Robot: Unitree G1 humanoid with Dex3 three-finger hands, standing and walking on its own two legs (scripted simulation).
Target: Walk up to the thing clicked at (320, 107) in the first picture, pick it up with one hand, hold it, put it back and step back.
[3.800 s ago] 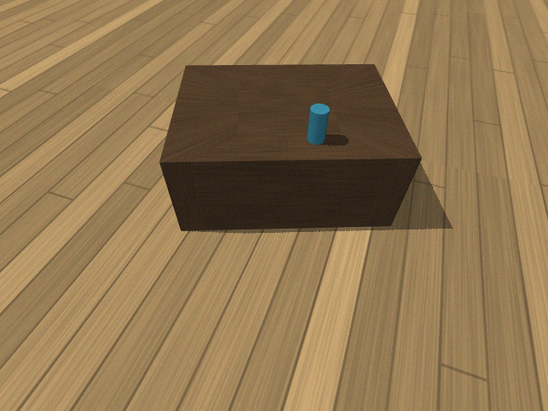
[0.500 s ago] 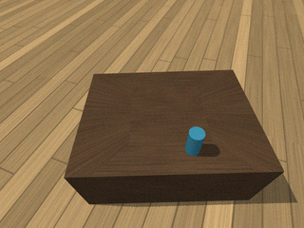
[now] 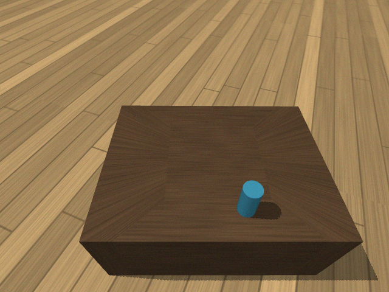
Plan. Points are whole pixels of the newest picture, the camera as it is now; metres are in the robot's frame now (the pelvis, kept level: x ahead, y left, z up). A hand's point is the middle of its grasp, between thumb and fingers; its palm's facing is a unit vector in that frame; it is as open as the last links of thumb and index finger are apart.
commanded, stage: walk up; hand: right
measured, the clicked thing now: (249, 199) +0.49 -0.20 -0.29
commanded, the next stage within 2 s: stand in 0.90 s
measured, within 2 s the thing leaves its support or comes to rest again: neither
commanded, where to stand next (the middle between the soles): +0.06 +0.01 m, yaw +0 degrees
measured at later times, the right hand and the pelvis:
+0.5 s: hand out of the picture +0.08 -0.26 -0.16, palm faces -0.01 +0.95 -0.33, open 7.4 cm; pelvis +0.01 -0.01 +0.00, yaw +0 degrees
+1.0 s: hand out of the picture +0.07 -0.26 -0.16, palm faces -0.01 +0.94 -0.33, open 7.4 cm; pelvis +0.01 -0.01 +0.00, yaw +0 degrees
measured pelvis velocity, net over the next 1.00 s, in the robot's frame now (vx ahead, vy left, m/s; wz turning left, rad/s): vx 0.01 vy -0.01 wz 0.00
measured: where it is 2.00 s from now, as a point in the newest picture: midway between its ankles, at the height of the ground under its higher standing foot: outside the picture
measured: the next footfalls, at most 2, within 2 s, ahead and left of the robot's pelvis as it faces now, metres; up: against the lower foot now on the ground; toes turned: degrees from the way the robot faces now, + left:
none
